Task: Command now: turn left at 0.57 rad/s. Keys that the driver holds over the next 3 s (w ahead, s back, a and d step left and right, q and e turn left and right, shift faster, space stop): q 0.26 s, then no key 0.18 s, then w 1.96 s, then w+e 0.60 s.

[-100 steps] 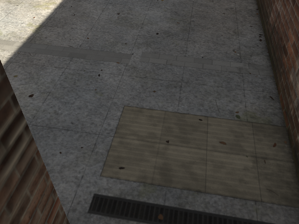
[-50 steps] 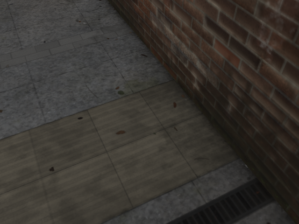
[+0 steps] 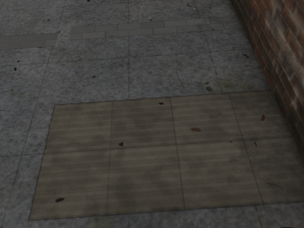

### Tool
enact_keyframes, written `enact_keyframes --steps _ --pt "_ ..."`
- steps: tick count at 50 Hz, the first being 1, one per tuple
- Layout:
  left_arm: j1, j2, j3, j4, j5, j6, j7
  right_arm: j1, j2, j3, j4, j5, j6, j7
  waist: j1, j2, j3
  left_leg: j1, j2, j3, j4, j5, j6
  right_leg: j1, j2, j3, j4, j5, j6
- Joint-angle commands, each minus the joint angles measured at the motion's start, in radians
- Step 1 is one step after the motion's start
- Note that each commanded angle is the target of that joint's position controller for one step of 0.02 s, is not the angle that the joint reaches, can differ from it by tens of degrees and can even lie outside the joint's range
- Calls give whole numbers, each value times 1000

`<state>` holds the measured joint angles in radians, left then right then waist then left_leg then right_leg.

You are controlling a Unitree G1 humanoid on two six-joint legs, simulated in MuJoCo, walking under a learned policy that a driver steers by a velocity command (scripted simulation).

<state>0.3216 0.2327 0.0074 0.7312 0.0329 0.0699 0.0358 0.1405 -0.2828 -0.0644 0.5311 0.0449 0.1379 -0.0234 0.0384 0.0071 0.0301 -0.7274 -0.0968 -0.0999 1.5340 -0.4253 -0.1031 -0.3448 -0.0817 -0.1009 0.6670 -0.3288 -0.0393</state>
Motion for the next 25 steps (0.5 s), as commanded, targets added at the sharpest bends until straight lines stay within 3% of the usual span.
enact_keyframes --steps 1,2,3,5,6,7,8,9,10,11,12,13,14,15,16,17,18,20,21,22,24,25 --pt "-109 130 23 -107 -6 -7 26 -36 -5 20 -75 -11 -5 5 -33 -116 -38 12 65 95 -204 159 8 10 -190 147 -247 53 -170" --pt "-124 157 29 -124 6 -13 26 -61 -14 24 -60 -24 -16 3 -16 -107 -59 137 60 151 -227 285 14 -53 -183 89 -222 96 -164" --pt "-148 193 31 -137 21 -27 24 -45 -19 22 -50 -33 -26 -2 -26 -168 -105 240 46 183 -83 392 -3 -93 -225 89 -200 226 -169" --pt "-176 199 34 -163 0 -34 21 -54 -35 20 -64 -26 -27 -9 -29 -210 -99 238 75 164 -146 319 12 -73 -258 66 -160 283 -156" --pt "-111 191 45 -122 -36 3 28 -54 5 39 -95 -5 -17 3 -19 -257 -31 184 108 125 -587 -38 97 27 -222 67 -220 47 -148" --pt "-25 222 62 -105 -40 23 34 -67 -9 35 -72 9 -27 10 27 -219 -19 288 50 217 -656 -88 109 2 -225 81 -219 -78 -144" --pt "-130 263 74 -152 -23 -3 29 57 -54 10 -15 -12 -40 16 -71 -229 -91 598 19 289 -342 308 73 -234 -273 70 -149 92 -142" --pt "-148 227 67 -128 -69 19 37 144 -15 10 -7 14 -42 25 -122 -272 -48 478 79 179 -875 -71 168 -61 -227 24 -101 -97 -100" --pt "-61 169 54 -117 -77 21 38 181 -42 -4 47 7 -56 31 -81 -97 -35 580 3 250 -954 -67 177 -102 -186 -19 86 -129 -78" --pt "-122 100 38 -146 -57 3 19 266 -56 -18 78 0 -75 43 -111 113 -4 779 86 -1 -974 301 236 -442 -118 -39 477 -300 9" --pt "-95 37 17 -210 -18 -10 7 248 -213 -37 42 -3 -106 64 -6 350 -39 823 378 -562 -929 955 374 -737 25 87 816 -518 88" --pt "-299 133 43 -268 -66 -39 18 275 -265 -64 30 -72 -140 96 -170 173 -161 790 510 -824 -1180 648 516 -771 87 315 819 -453 91" --pt "-367 163 58 -270 -99 -44 31 213 -193 -40 40 -98 -151 100 -119 77 -32 713 490 -765 -1167 463 520 -804 88 375 807 -334 86" --pt "-334 153 59 -240 -71 -27 42 144 -128 -18 54 -67 -131 80 -73 77 -10 642 454 -647 -1136 382 451 -773 77 375 800 -233 95" --pt "-275 163 68 -186 -53 -2 48 82 -85 3 44 -54 -108 59 -30 57 -9 519 392 -505 -1089 400 391 -685 78 364 799 -108 106" --pt "-164 148 74 -125 -45 15 37 -11 -65 24 29 -70 -99 40 38 47 -52 387 356 -398 -1035 505 358 -527 81 347 879 44 119" --pt "-63 124 77 -65 -46 31 19 -65 -19 48 23 -68 -92 29 79 43 -84 291 298 -291 -1013 562 309 -399 100 314 943 144 133" --pt "-18 68 69 -30 -60 41 -1 -68 31 86 29 -62 -86 15 75 55 -109 243 241 -177 -994 552 279 -314 119 259 1005 238 159" --pt "-52 51 64 -40 -68 41 0 -24 61 104 44 -56 -90 5 48 39 -91 251 236 -156 -982 581 284 -307 129 273 983 254 159" --pt "-84 30 56 -50 -63 40 3 30 75 113 63 -55 -94 -5 20 47 -86 297 235 -144 -967 613 298 -324 134 277 964 253 161" --pt "-74 14 50 -47 -50 29 -1 149 87 113 116 -53 -105 -15 -10 83 -112 412 233 -147 -985 395 317 -334 106 295 841 243 162" --pt "-86 28 56 -54 -46 18 -3 166 51 93 132 -43 -112 -20 -18 120 -90 425 230 -178 -1035 242 323 -333 85 284 763 248 156"
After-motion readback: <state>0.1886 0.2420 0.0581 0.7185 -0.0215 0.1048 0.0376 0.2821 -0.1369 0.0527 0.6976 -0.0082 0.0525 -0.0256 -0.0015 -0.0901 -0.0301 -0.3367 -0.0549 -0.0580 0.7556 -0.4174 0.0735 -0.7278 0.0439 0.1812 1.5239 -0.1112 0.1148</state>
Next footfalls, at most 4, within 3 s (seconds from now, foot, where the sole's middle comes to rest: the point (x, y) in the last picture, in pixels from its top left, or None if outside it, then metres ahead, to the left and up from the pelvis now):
0.22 left None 0.03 0.13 -0.76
0.82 right None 0.08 -0.11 -0.76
1.22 left None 0.40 0.18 -0.97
1.64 right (167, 199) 0.70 0.02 -0.97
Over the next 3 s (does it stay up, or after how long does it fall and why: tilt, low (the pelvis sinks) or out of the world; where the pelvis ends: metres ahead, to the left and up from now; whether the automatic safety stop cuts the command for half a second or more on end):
stays up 1.19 0.16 -0.19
